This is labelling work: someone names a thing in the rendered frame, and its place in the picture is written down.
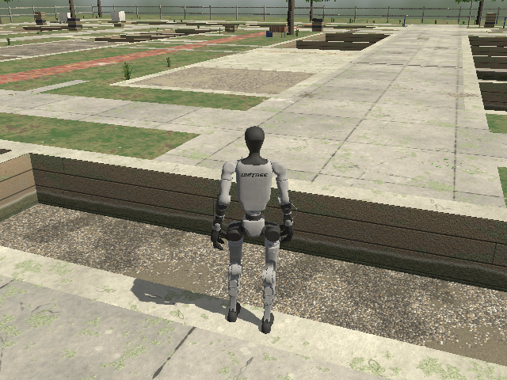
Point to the humanoid robot torso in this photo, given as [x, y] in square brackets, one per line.
[253, 191]

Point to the left robot foot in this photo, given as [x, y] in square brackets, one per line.
[232, 316]

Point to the right robot hand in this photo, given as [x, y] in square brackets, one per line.
[288, 230]

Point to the left robot hand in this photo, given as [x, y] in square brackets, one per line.
[216, 240]

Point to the right robot forearm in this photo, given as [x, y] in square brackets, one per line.
[286, 211]

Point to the left robot forearm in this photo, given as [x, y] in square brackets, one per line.
[219, 215]

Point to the right robot upper arm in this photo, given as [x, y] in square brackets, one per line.
[281, 181]

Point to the left robot upper arm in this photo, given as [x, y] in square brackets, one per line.
[225, 182]

